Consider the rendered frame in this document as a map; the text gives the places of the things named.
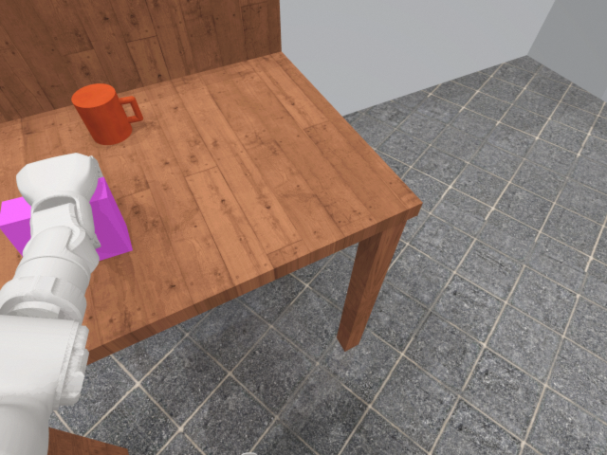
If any robot left forearm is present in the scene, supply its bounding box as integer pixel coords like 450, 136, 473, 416
0, 191, 100, 325

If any table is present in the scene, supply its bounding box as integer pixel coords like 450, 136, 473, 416
0, 0, 423, 455

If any left robot hand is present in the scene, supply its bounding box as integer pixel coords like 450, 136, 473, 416
16, 153, 103, 249

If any sponge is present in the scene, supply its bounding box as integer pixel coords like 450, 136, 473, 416
0, 177, 133, 261

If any robot left upper arm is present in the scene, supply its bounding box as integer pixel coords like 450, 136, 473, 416
0, 315, 89, 455

